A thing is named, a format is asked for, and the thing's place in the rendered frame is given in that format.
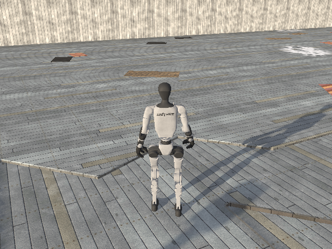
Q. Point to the robot left hand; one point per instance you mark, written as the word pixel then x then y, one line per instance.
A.
pixel 138 150

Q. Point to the robot left thigh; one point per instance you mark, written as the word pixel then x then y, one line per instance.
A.
pixel 153 152

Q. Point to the right robot forearm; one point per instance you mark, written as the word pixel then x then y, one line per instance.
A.
pixel 189 135

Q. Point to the robot left upper arm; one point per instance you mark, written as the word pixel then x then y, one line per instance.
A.
pixel 146 119

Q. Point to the robot left foot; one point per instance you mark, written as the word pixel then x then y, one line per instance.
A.
pixel 154 206

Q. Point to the robot right hand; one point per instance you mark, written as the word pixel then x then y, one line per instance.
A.
pixel 191 143

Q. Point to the left robot forearm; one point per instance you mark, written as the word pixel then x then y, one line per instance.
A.
pixel 141 139

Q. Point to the robot right upper arm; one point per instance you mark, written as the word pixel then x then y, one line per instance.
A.
pixel 184 118

